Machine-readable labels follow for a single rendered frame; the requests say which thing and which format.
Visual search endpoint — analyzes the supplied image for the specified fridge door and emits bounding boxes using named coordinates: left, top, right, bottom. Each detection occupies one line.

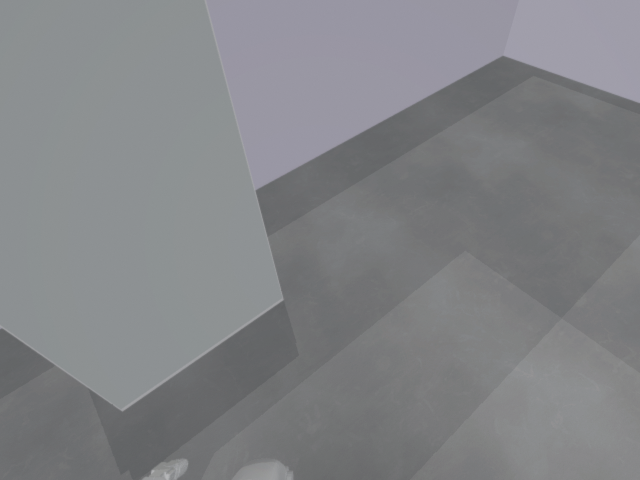
left=0, top=0, right=282, bottom=409

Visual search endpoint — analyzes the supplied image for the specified robot left thigh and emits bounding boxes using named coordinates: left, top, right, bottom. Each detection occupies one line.
left=232, top=459, right=293, bottom=480

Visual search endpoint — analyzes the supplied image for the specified left robot hand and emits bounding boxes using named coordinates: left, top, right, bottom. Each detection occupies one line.
left=142, top=458, right=188, bottom=480

